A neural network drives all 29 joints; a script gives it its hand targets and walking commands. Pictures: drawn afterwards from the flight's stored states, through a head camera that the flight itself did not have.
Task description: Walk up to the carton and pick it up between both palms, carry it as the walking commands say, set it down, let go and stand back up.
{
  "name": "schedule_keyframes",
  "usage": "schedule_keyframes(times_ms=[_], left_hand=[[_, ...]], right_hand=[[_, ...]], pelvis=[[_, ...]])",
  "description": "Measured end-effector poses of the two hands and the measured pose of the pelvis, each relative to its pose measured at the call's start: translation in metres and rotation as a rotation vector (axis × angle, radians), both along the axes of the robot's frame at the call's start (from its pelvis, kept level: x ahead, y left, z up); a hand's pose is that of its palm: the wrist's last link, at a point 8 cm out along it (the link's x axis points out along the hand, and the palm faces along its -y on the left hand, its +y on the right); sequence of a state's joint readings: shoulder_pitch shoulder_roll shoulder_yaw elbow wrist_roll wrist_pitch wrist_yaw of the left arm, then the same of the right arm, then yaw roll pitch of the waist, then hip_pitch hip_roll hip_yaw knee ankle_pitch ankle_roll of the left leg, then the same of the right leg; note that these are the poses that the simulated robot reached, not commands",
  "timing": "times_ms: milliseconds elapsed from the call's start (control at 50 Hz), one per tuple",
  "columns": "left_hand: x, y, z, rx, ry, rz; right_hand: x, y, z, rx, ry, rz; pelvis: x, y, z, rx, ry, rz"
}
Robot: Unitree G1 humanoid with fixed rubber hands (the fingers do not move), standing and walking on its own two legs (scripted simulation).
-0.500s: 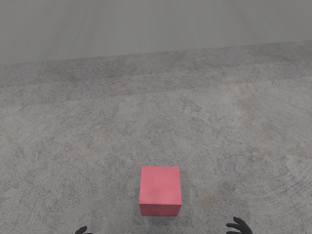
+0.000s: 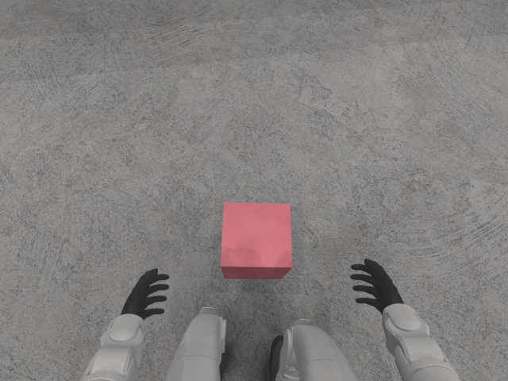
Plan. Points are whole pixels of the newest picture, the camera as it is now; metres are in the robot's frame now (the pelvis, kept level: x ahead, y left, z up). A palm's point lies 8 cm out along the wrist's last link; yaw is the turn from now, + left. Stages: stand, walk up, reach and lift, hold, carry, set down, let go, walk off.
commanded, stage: reach and lift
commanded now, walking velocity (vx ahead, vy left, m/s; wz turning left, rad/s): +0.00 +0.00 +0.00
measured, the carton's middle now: (254, 243) +0.44 -0.01 -0.60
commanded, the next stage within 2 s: none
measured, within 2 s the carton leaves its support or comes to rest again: neither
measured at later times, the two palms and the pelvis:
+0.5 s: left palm (165, 233) +0.36 +0.19 -0.17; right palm (353, 229) +0.37 -0.18 -0.15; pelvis -0.04 +0.00 -0.05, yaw -1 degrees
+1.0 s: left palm (173, 224) +0.39 +0.19 -0.23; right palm (342, 225) +0.39 -0.19 -0.21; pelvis -0.04 +0.00 -0.08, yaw -3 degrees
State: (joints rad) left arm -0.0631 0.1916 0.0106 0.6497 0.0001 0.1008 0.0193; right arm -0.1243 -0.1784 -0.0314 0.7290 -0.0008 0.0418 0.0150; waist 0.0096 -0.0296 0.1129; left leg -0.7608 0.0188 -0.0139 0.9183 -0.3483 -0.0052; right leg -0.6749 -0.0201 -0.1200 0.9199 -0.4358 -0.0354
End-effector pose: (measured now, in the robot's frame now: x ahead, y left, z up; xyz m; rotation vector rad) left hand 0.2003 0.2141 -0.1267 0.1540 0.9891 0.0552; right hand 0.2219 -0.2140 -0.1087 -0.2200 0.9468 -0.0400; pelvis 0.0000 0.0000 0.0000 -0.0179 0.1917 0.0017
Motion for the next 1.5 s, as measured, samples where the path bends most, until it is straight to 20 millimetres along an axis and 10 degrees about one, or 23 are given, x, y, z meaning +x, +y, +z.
schedule_keyframes(times_ms=[360, 580, 760, 880, 1080, 1280, 1500], left_hand=[[0.119, -0.025, -0.010, 0.000, -0.189, -0.032], [0.180, -0.026, -0.057, -0.004, -0.237, 0.039], [0.220, -0.032, -0.043, -0.008, -0.348, 0.030], [0.218, -0.029, -0.055, -0.019, -0.336, 0.047], [0.182, -0.025, -0.138, -0.026, -0.247, 0.084], [0.217, -0.030, -0.189, -0.021, -0.341, 0.054], [0.224, -0.030, -0.258, -0.030, -0.287, 0.094]], right_hand=[[0.098, 0.026, -0.011, 0.041, -0.184, -0.006], [0.166, 0.033, -0.056, 0.095, -0.243, -0.099], [0.200, 0.034, -0.049, 0.116, -0.324, -0.122], [0.199, 0.032, -0.055, 0.132, -0.346, -0.115], [0.163, 0.032, -0.138, 0.136, -0.258, -0.138], [0.197, 0.043, -0.184, 0.139, -0.349, -0.166], [0.196, 0.039, -0.262, 0.145, -0.264, -0.193]], pelvis=[[-0.048, 0.002, -0.038, -0.005, 0.084, -0.017], [-0.035, 0.002, -0.052, -0.004, 0.285, -0.024], [-0.021, 0.001, -0.057, 0.000, 0.399, -0.030], [-0.025, 0.002, -0.065, 0.003, 0.486, -0.039], [-0.060, 0.005, -0.102, 0.007, 0.568, -0.053], [-0.099, 0.009, -0.171, 0.005, 0.478, -0.063], [-0.092, 0.011, -0.225, 0.007, 0.474, -0.068]])
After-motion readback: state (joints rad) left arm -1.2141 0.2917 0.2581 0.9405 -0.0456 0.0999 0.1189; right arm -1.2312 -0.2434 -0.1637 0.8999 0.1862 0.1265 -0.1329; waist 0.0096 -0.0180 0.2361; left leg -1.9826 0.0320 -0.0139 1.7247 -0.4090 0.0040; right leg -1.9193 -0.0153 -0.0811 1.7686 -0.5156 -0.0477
